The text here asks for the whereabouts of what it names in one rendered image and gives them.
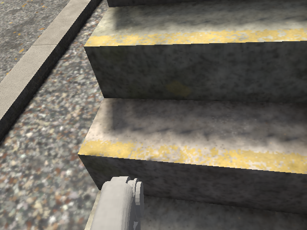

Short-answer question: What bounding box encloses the left robot thigh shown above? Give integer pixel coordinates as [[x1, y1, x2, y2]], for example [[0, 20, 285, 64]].
[[90, 176, 145, 230]]

